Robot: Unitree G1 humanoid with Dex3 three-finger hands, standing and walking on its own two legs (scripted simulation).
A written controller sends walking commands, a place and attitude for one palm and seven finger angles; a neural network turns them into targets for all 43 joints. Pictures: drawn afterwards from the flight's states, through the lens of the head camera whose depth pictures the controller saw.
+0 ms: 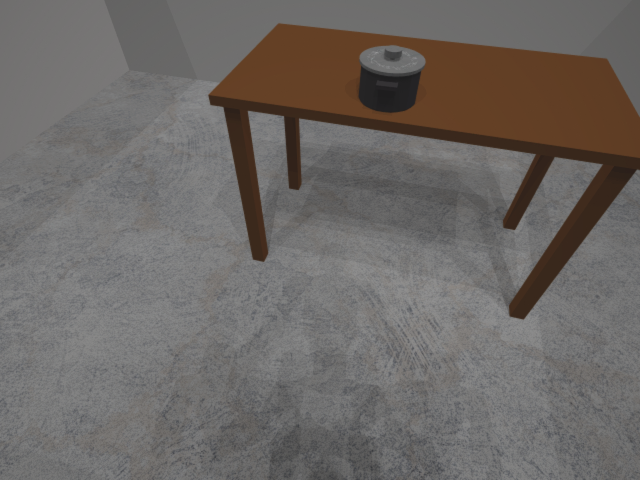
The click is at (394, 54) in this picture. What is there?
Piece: lid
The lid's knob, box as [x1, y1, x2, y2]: [384, 45, 401, 58]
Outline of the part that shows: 385,47 384,54 387,57 395,58 401,55 401,48 399,46 389,45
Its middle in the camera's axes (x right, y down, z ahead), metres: +0.18 -0.47 +0.97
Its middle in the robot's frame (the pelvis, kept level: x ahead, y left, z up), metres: +1.06 -0.12 +0.08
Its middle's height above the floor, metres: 0.86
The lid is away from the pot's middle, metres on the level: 0.00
